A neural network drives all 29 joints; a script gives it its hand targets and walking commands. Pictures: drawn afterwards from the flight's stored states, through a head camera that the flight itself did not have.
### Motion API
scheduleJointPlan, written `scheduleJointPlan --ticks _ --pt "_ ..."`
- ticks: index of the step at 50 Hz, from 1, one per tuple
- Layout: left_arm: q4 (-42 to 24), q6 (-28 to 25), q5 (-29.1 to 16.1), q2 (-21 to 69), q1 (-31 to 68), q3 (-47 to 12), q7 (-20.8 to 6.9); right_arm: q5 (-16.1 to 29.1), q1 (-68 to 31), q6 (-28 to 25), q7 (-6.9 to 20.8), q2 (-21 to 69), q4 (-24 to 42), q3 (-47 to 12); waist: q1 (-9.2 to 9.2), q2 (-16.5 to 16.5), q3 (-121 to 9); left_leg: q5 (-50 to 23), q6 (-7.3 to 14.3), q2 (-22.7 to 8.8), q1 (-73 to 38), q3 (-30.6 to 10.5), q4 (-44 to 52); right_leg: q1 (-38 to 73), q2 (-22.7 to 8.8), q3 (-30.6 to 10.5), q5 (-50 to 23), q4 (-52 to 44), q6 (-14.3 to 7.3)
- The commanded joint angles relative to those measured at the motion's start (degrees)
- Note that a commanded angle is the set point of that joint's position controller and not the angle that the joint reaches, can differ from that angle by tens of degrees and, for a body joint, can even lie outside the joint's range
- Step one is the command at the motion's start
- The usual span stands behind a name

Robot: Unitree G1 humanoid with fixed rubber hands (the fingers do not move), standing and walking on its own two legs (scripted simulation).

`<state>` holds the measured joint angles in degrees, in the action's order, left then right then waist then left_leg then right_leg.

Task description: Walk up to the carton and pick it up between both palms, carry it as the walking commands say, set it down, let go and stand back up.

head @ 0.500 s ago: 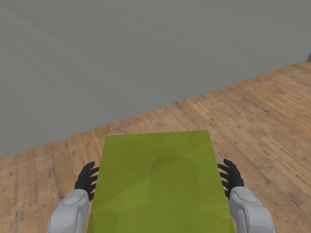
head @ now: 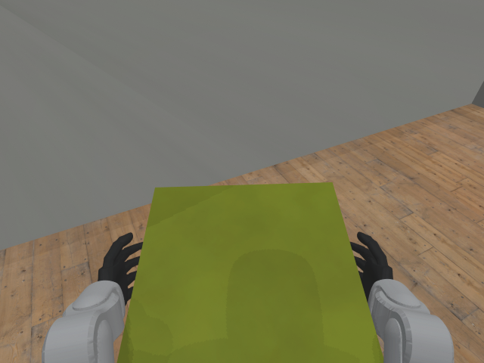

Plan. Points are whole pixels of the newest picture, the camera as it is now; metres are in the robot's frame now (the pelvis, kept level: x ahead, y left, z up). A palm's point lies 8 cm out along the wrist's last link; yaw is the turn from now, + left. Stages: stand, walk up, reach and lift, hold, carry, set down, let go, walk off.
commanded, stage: carry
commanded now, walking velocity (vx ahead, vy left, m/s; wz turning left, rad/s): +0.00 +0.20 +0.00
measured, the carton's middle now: (246, 295) +0.26 +0.00 +0.02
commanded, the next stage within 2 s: none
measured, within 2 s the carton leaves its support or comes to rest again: neither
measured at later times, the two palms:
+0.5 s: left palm (75, 328) +0.17 +0.23 +0.08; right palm (349, 315) +0.20 -0.14 +0.08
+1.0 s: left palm out of the picture +0.11 +0.27 +0.08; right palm (328, 358) +0.15 -0.10 +0.08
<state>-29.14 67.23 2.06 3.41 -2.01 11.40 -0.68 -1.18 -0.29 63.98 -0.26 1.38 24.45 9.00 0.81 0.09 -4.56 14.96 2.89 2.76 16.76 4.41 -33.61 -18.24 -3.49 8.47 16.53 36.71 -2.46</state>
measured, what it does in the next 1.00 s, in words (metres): walks backwards: right foot, then left foot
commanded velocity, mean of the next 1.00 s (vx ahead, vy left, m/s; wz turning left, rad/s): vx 0.00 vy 0.20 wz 0.00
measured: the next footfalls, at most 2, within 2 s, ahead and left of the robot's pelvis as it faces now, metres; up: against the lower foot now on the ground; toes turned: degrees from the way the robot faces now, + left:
right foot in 0.72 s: -0.03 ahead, -0.07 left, +0.00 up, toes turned -10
left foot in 0.92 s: -0.04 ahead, +0.18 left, +0.00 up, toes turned +10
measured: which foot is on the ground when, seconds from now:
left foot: down 0.00-0.72, up 0.74-0.90, down 0.92-1.00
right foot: down 0.00-0.50, up 0.52-0.70, down 0.72-1.00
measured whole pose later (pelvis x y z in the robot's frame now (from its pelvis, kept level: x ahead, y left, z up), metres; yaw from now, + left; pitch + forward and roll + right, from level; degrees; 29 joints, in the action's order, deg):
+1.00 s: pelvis -0.10 +0.07 -0.01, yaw +3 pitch +0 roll +1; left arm -31.6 70.4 1.7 4.0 -2.1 11.9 -1.2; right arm -1.1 -0.2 69.6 -1.2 4.1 29.6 11.5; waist 0.7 0.5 -1.2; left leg 13.6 2.8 0.6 22.6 5.9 -36.5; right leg -22.1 -10.1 8.7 19.2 40.9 3.2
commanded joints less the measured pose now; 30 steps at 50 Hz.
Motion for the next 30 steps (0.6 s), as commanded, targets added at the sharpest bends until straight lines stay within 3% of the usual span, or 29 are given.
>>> scheduleJointPlan --ticks 1,3,4,5,7,10,13,14,16,17,18,20,21,22,23,24,25,26,27,28,30 --pt "-12.4 3.6 -17.7 38.1 27.2 -45.3 -2.5 15.0 -23.9 6.7 4.0 41.4 13.0 -42.9 -0.96 5.2 -5.1 1.4 -2.6 -7.7 7.7 -8.9 2.8 -0.8 -15.7 -13.6 2.6 -11.5 -1.2" --pt "-12.7 4.0 -18.2 40.1 28.2 -45.5 -2.7 15.7 -27.0 6.8 4.2 42.5 15.3 -43.4 -0.12 1.4 -3.8 -2.5 -1.6 -9.9 7.4 -12.4 8.4 -2.5 -12.3 -10.1 8.3 -8.4 0.8" --pt "-13.5 4.0 -18.4 40.9 28.8 -45.9 -2.8 16.0 -28.5 6.7 4.4 42.3 17.1 -43.4 0.55 -2.7 -3.3 -3.9 -0.6 -11.6 7.9 -14.6 12.0 -2.9 -10.0 -7.7 10.5 -6.0 1.6" --pt "-13.5 4.0 -18.5 42.4 28.8 -46.0 -2.8 16.6 -29.3 6.6 4.3 43.5 17.9 -43.9 0.77 -4.5 -4.3 -6.5 0.3 -13.3 6.8 -16.2 13.6 -2.6 -7.6 -4.9 8.9 -2.9 2.7" --pt "-13.5 4.0 -19.0 43.7 28.7 -46.5 -3.1 16.7 -29.2 6.4 4.4 44.2 18.4 -44.1 0.81 -6.5 -8.2 -12.1 1.7 -13.9 4.4 -15.5 12.4 -0.5 -6.4 -3.3 4.3 -0.1 3.2" --pt "-13.0 3.8 -19.4 45.5 27.5 -46.7 -3.7 17.4 -30.3 5.9 4.4 45.0 20.9 -45.3 0.96 -2.7 -9.7 -11.1 1.2 -11.7 5.7 -12.8 9.4 2.5 -8.5 -5.2 1.0 -1.6 2.5" --pt "-14.3 3.6 -19.7 45.9 28.8 -47.3 -4.0 17.6 -29.4 5.8 4.8 46.5 19.8 -45.6 0.72 3.3 -8.4 -2.2 -0.9 -8.3 10.0 -9.6 4.3 3.4 -14.2 -12.3 3.1 -7.3 -0.2" --pt "-13.3 3.7 -19.3 45.2 28.1 -46.9 -4.1 17.3 -28.9 6.1 4.9 46.3 19.0 -45.6 0.51 5.5 -7.1 3.1 -1.7 -6.7 10.5 -8.3 0.9 2.2 -17.0 -15.9 4.4 -10.7 -1.6" --pt "-12.5 3.9 -18.8 44.0 28.5 -46.3 -3.8 16.4 -29.5 6.5 4.9 44.9 17.9 -44.8 0.47 10.6 -6.8 11.5 -2.9 -4.7 8.5 -6.7 -12.8 -4.2 -22.3 -22.4 8.4 -17.4 -6.5" --pt "-12.1 4.1 -18.7 43.5 27.7 -45.8 -3.8 16.6 -28.7 6.7 5.0 44.6 16.6 -44.4 0.03 11.6 -7.4 12.3 -3.0 -5.2 7.0 -7.8 -16.6 -6.8 -23.5 -22.7 9.3 -17.7 -7.1" --pt "-12.8 4.1 -18.8 43.8 28.4 -46.3 -3.7 16.8 -28.8 6.5 5.1 44.6 17.5 -44.3 -0.23 10.3 -7.2 11.3 -3.0 -6.0 6.2 -7.5 -14.1 -7.7 -23.3 -21.1 9.5 -16.9 -6.2" --pt "-12.7 4.0 -18.0 44.2 29.8 -46.4 -3.4 17.4 -30.3 6.2 5.1 45.4 17.4 -45.2 -0.94 7.2 -4.3 7.9 -2.6 -7.1 5.0 -6.6 -1.0 -7.6 -18.2 -14.8 6.3 -12.2 -1.9" --pt "-12.3 3.8 -17.8 45.1 28.5 -46.5 -3.5 17.9 -30.4 5.8 5.1 46.1 18.5 -45.7 -0.49 3.9 -6.6 5.1 -2.1 -7.4 2.5 -6.3 6.5 -4.9 -16.0 -11.8 1.3 -8.8 0.2" --pt "-11.9 3.8 -17.7 45.1 27.1 -46.6 -3.3 17.8 -30.3 5.8 5.0 45.9 18.5 -44.9 0.11 -3.1 -8.8 -7.3 -1.3 -10.7 -0.6 -9.4 11.1 -5.0 -12.3 -7.3 -4.1 -2.2 2.3" --pt "-11.3 3.6 -17.0 43.9 25.4 -46.3 -3.2 17.1 -28.6 5.9 5.0 44.5 16.5 -44.4 1.05 -11.0 -10.7 -10.7 1.4 -16.6 -0.8 -16.5 12.9 -7.5 -6.6 -2.5 3.4 2.8 3.8" --pt "-12.1 3.3 -17.3 44.4 25.4 -46.9 -3.3 17.0 -27.7 5.6 5.0 44.5 17.2 -44.6 0.59 -13.1 -11.0 -9.3 4.7 -18.9 -1.1 -18.4 14.0 -8.5 -4.0 -0.1 8.2 7.3 4.9" --pt "-13.4 2.9 -17.9 45.7 28.0 -47.4 -3.7 17.9 -29.9 5.1 5.2 46.1 19.1 -45.5 0.30 -10.7 -9.6 -11.9 6.1 -19.8 0.4 -19.2 14.8 -8.7 -2.7 0.1 11.4 12.4 5.2" --pt "-15.2 2.5 -18.7 47.2 29.8 -48.2 -4.0 18.6 -29.6 4.5 5.4 48.0 19.7 -45.9 -0.16 -8.7 -9.7 -12.7 5.9 -19.3 -0.2 -18.4 15.3 -8.8 -2.3 -1.0 13.1 16.5 5.0" --pt "-15.5 2.1 -19.4 48.0 29.7 -48.6 -4.4 18.5 -30.3 3.9 5.4 48.3 21.5 -46.2 -0.34 -7.1 -10.6 -13.9 6.4 -18.3 -1.6 -15.9 14.1 -8.7 -2.8 -2.1 12.6 17.9 4.4" --pt "-15.0 2.2 -20.1 48.5 28.8 -49.1 -4.7 17.9 -29.4 3.7 5.1 48.0 21.6 -45.9 -0.17 -8.7 -11.2 -18.1 6.9 -17.3 -2.6 -12.9 11.9 -8.7 -3.0 -2.6 11.5 18.0 4.1" --pt "-14.8 2.1 -19.9 47.2 28.1 -49.1 -4.4 17.6 -28.1 3.8 4.8 47.1 20.5 -46.4 0.35 -7.9 -11.7 -26.6 6.4 -16.0 -5.6 -10.1 8.5 -8.5 -2.4 -1.5 9.8 12.4 4.4"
